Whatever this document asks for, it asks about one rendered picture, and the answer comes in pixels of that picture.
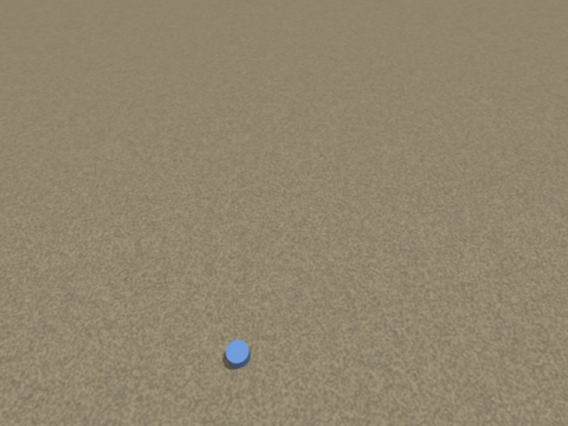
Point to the tin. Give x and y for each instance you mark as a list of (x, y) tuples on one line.
[(237, 353)]

